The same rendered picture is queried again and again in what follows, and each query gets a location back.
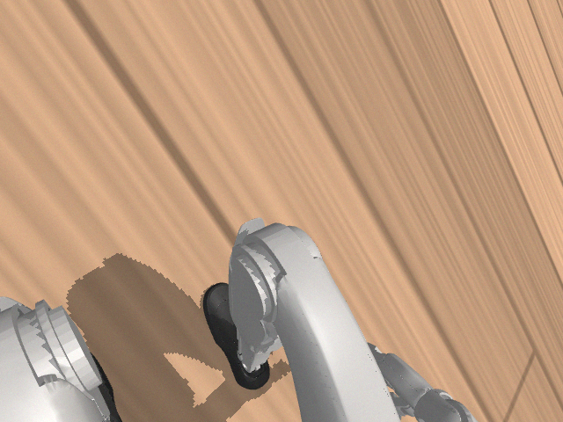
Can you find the right robot arm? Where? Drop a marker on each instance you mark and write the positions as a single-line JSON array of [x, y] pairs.
[[438, 406]]

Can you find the right robot foot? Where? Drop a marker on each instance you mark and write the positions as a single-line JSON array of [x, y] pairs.
[[217, 312]]

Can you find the right robot hand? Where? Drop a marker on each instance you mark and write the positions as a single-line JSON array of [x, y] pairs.
[[404, 380]]

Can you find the left robot foot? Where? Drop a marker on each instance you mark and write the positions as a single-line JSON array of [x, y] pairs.
[[107, 393]]

